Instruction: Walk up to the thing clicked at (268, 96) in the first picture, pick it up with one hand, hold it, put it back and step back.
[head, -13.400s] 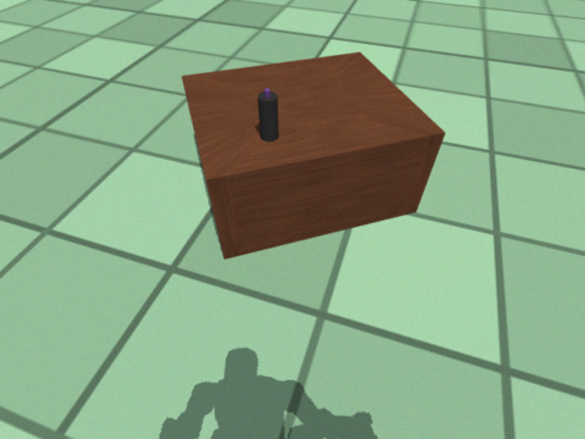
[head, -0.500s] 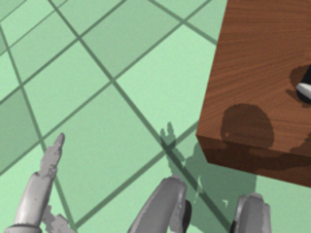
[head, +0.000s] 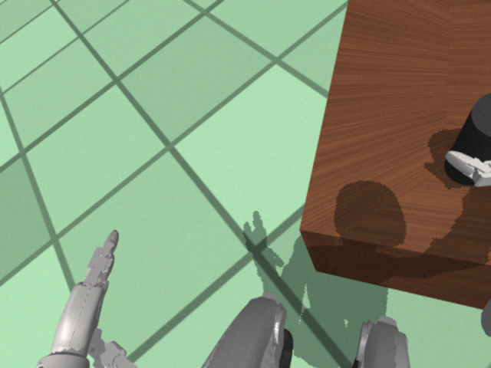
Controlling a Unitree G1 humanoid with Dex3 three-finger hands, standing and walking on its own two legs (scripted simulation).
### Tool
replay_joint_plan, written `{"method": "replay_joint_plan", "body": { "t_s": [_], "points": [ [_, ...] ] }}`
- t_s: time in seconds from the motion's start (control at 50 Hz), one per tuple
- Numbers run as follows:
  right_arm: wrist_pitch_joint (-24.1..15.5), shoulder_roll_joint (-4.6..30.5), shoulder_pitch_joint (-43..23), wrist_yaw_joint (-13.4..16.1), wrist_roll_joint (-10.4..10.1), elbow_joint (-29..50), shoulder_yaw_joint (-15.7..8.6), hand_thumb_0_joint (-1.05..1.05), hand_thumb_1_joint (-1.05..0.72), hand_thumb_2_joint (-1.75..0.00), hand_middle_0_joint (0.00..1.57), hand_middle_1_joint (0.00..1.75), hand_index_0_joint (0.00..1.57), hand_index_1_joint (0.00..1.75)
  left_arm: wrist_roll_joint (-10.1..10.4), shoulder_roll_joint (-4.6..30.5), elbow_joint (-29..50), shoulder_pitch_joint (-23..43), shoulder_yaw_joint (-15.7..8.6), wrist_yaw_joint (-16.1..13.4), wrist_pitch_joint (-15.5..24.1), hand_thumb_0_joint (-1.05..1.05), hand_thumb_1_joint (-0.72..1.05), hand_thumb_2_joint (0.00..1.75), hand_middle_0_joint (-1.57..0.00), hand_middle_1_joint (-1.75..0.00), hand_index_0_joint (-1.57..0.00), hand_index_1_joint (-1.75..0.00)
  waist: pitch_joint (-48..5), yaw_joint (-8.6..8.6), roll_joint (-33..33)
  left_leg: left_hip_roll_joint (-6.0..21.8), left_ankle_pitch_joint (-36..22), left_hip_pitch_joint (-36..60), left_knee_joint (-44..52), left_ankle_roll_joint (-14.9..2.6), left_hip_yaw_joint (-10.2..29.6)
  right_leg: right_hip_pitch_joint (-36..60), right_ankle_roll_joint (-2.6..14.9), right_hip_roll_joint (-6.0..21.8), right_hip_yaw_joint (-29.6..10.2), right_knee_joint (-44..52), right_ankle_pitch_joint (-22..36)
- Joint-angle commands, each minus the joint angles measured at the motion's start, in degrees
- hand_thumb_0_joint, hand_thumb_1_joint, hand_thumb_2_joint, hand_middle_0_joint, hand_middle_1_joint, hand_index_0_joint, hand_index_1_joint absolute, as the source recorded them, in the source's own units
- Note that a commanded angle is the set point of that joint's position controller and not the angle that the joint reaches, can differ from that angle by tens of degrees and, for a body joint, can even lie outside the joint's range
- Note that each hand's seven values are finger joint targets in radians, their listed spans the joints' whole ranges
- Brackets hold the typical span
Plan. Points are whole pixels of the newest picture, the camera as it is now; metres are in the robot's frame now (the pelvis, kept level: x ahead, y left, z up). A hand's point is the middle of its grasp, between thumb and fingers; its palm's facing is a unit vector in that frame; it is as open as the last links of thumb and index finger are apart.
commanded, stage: settle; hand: right
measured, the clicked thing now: (487, 139) +0.51 -0.22 -0.01
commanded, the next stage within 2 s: lift in 0.18 s
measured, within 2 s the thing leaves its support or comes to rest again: neither
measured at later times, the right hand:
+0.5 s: hand out of the picture +0.52 -0.23 +0.00, palm faces +0.21 +0.98 +0.00, open 10.0 cm
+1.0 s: hand out of the picture +0.44 -0.23 +0.08, palm faces +0.21 +0.98 -0.01, open 10.0 cm
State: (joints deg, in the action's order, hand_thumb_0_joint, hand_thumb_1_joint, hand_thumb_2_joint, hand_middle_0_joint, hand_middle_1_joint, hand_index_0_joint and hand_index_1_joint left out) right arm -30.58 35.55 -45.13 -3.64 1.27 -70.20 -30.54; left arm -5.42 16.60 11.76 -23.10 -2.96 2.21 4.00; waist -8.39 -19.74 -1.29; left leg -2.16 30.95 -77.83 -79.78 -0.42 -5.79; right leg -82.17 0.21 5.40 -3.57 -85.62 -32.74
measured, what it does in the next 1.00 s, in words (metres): rises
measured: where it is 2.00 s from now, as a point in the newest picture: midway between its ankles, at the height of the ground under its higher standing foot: outside the picture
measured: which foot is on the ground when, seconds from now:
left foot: down 0.00-1.00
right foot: down 0.00-1.00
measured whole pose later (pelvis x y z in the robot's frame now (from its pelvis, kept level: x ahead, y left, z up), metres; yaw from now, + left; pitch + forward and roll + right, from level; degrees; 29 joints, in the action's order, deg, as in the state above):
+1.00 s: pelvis +0.02 -0.01 +0.07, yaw -3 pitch +19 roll +4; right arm -27.4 19.5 -28.6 -3.5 -3.5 -54.1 -21.9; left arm -3.1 13.9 -1.2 -24.1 -4.1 1.2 2.7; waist -9.0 -9.9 -0.4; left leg -0.9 27.0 -54.9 -63.0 0.3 -3.5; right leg -58.4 0.6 3.7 -0.8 -67.5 -28.2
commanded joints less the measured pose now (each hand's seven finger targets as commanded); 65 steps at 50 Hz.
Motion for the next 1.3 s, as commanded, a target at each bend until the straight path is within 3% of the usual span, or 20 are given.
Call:
{"method": "replay_joint_plan", "body": {
  "t_s": [0.0,0.12,0.28,0.34,0.38,0.5,0.54,0.6,0.68,0.74,0.76,0.8,0.84,0.92,0.98,1.06,1.1,1.2,1.24,1.28],
  "points": [
    [-6.05,13.46,-25.88,-0.74,-1.77,13.01,-1.01,0.00,-0.16,-1.22,1.18,1.32,1.22,1.32,0.54,10.75,9.74,-1.84,-8.22,-1.53,2.76,0.00,-0.58,0.07,-0.05,-0.04,-0.04,-0.06,-31.87,-0.41,19.96,-1.81,-14.79,13.13,9.48,-1.34,2.26,30.80,0.46,-1.99,-2.38,11.10,17.76],
    [-5.55,14.18,-27.03,-1.79,-1.52,14.72,-1.05,0.00,-0.20,-1.24,1.18,1.34,1.22,1.34,0.66,10.17,8.38,-2.96,-7.76,-1.43,2.28,0.00,-0.57,0.06,-0.05,-0.05,-0.04,-0.06,-35.11,0.47,23.28,-1.85,-18.06,13.28,9.49,-1.48,1.90,35.80,0.03,-1.95,-2.26,11.35,24.39],
    [-5.30,14.18,-27.98,-0.78,-1.39,15.12,-0.99,0.00,-0.18,-1.26,1.22,1.37,1.26,1.37,0.59,10.48,7.57,-1.12,-8.24,-1.47,1.82,0.00,-0.57,0.07,-0.05,-0.05,-0.04,-0.06,-34.28,0.93,22.21,-1.91,-16.72,15.37,11.29,-1.40,2.19,35.26,0.07,-2.12,-1.89,13.20,20.91],
    [-5.36,14.48,-26.62,-0.43,-1.23,17.16,-1.37,0.00,-0.11,-1.27,1.22,1.38,1.26,1.38,0.69,11.31,9.41,-0.82,-9.13,-1.54,1.73,0.00,-0.56,0.07,-0.05,-0.05,-0.04,-0.05,-37.96,1.08,22.18,-2.08,-19.57,17.60,11.94,-1.17,1.88,39.34,0.17,-1.94,-2.08,13.28,25.39],
    [-5.10,12.73,-25.62,-0.58,-1.56,16.83,-0.54,0.00,-0.12,-1.25,1.21,1.37,1.25,1.37,0.73,9.31,7.03,-2.86,-7.11,-1.15,1.38,0.00,-0.56,0.06,-0.05,-0.05,-0.04,-0.05,-36.75,2.07,23.17,-2.12,-20.01,17.57,12.58,-1.24,1.98,39.96,0.04,-2.02,-1.65,13.65,27.06],
    [-4.98,11.67,-23.26,-0.25,-2.10,19.88,-0.65,0.00,-0.13,-1.26,1.22,1.38,1.26,1.38,0.78,8.70,6.06,-1.69,-7.36,-0.83,1.24,0.00,-0.56,0.06,-0.05,-0.05,-0.04,-0.05,-35.97,4.01,23.70,-2.07,-21.52,19.49,13.66,-1.18,2.05,42.23,-0.18,-2.08,-1.40,15.54,29.98],
    [-4.63,6.75,-21.18,-0.43,-2.50,17.10,2.08,0.00,-0.16,-1.25,1.22,1.37,1.26,1.37,0.85,6.96,2.24,-3.32,-6.01,-0.56,0.91,0.00,-0.56,0.06,-0.04,-0.05,-0.04,-0.05,-30.02,3.79,22.18,-2.01,-18.94,18.36,14.73,-1.37,2.07,39.45,-0.25,-2.26,-1.06,17.16,25.75],
    [-4.95,10.03,-22.24,-0.10,-2.27,23.67,0.52,0.00,-0.19,-1.27,1.24,1.39,1.28,1.39,1.07,8.93,7.45,0.82,-7.78,-0.84,1.47,0.00,-0.56,0.06,-0.05,-0.05,-0.04,-0.05,-35.30,5.06,21.77,-1.86,-19.81,21.94,15.81,-1.28,2.30,43.36,-0.10,-2.14,-1.02,18.53,25.90],
    [-3.76,2.27,-15.96,-0.09,-4.15,21.34,2.97,0.00,-0.19,-1.28,1.25,1.39,1.29,1.39,1.44,7.94,2.04,-4.16,-7.75,-0.72,1.00,0.00,-0.56,0.06,-0.04,-0.05,-0.04,-0.05,-30.77,5.40,17.66,-1.89,-19.47,24.31,18.16,-1.14,1.97,42.20,0.05,-2.72,-0.85,21.01,24.15],
    [-3.83,4.78,-17.72,0.43,-4.38,28.98,2.50,0.00,-0.19,-1.27,1.25,1.39,1.28,1.39,1.81,8.61,4.04,-0.93,-7.67,-0.99,1.31,0.00,-0.57,0.07,-0.04,-0.04,-0.04,-0.05,-34.02,7.67,17.36,-1.61,-19.80,27.91,19.64,-1.05,2.50,44.86,0.04,-2.98,-0.06,22.65,23.43],
    [-3.50,2.82,-15.54,0.53,-4.68,27.47,3.31,0.00,-0.19,-1.28,1.26,1.40,1.29,1.40,1.79,8.75,1.07,-3.60,-8.86,-1.14,0.98,0.00,-0.57,0.07,-0.04,-0.04,-0.03,-0.05,-30.57,7.14,16.15,-1.47,-18.57,27.84,20.52,-0.96,2.79,43.35,0.11,-3.13,0.18,23.39,20.88],
    [-3.07,-2.79,-11.91,0.17,-5.49,26.48,6.17,0.00,-0.20,-1.29,1.27,1.41,1.30,1.41,2.29,5.77,-0.47,-2.11,-6.16,-0.97,1.26,0.00,-0.57,0.07,-0.04,-0.04,-0.03,-0.05,-25.97,7.95,13.44,-1.24,-17.33,28.98,21.82,-0.83,3.11,40.51,0.30,-3.43,0.37,24.99,17.98],
    [-3.12,-0.79,-12.44,0.47,-5.55,30.36,5.41,0.00,-0.21,-1.28,1.26,1.40,1.30,1.40,2.43,7.76,-0.26,-1.10,-7.90,-1.56,1.49,0.00,-0.57,0.07,-0.04,-0.04,-0.03,-0.05,-27.50,8.77,13.69,-1.06,-17.65,30.30,22.42,-0.92,3.19,43.36,0.06,-3.47,0.72,26.40,18.44],
    [-2.20,-5.31,-6.40,0.23,-6.28,30.41,7.71,0.00,-0.22,-1.27,1.26,1.40,1.30,1.40,2.77,4.80,-5.03,-2.24,-5.63,-1.72,1.36,0.00,-0.57,0.06,-0.04,-0.04,-0.03,-0.05,-21.75,10.69,11.83,-0.64,-16.41,31.32,24.23,-0.78,3.66,42.77,0.02,-3.83,1.30,28.82,16.82],
    [-1.66,-7.06,-6.45,0.14,-7.00,35.56,8.89,0.00,-0.23,-1.26,1.25,1.38,1.28,1.38,3.00,6.90,-3.33,-1.05,-7.62,-2.33,1.75,0.00,-0.56,0.06,-0.04,-0.04,-0.04,-0.05,-24.36,9.94,9.92,-0.56,-17.20,33.00,25.37,-0.73,3.30,46.81,0.05,-3.73,1.12,30.45,17.52],
    [-0.92,-10.86,-1.82,0.31,-7.89,37.94,11.05,0.00,-0.22,-1.25,1.25,1.38,1.28,1.38,3.44,4.53,-7.83,-2.13,-6.12,-2.49,1.73,0.00,-0.55,0.05,-0.04,-0.05,-0.04,-0.05,-21.13,11.56,8.93,-0.26,-17.57,33.77,26.31,-0.65,3.42,47.75,-0.03,-3.95,1.48,32.06,18.34],
    [-1.04,-7.66,-4.56,1.00,-8.12,44.09,9.51,0.00,-0.21,-1.25,1.24,1.38,1.28,1.38,3.59,7.71,-6.92,-1.13,-9.17,-3.13,2.07,0.00,-0.55,0.05,-0.04,-0.05,-0.04,-0.05,-24.50,11.59,8.33,0.08,-18.44,37.02,27.40,-0.36,3.92,49.97,0.22,-4.06,1.68,32.38,18.27],
    [0.28,-13.81,-0.31,1.83,-8.71,44.75,13.35,0.00,-0.17,-1.25,1.23,1.37,1.27,1.37,4.06,6.21,-10.90,0.37,-8.42,-3.56,2.37,0.00,-0.55,0.05,-0.04,-0.04,-0.04,-0.05,-18.96,12.25,5.29,0.24,-15.78,36.85,29.34,-0.28,3.84,49.72,0.36,-4.01,1.72,35.03,15.15],
    [0.26,-11.54,0.90,2.11,-8.63,47.04,12.25,0.00,-0.16,-1.25,1.23,1.38,1.27,1.38,4.25,5.93,-10.69,2.52,-7.70,-3.67,2.51,0.00,-0.55,0.04,-0.04,-0.04,-0.04,-0.04,-19.57,14.05,5.82,0.56,-16.05,38.93,29.94,-0.26,4.32,49.99,0.29,-4.14,2.21,35.48,15.59],
    [0.72,-14.38,3.81,1.81,-8.71,45.23,13.80,0.00,-0.16,-1.26,1.24,1.39,1.28,1.39,4.28,3.46,-12.39,1.31,-5.51,-3.64,2.25,0.00,-0.54,0.04,-0.04,-0.04,-0.04,-0.04,-16.61,14.16,4.02,0.50,-14.95,38.76,30.66,-0.20,4.36,48.81,0.42,-4.14,2.35,35.95,14.45]
  ]
}}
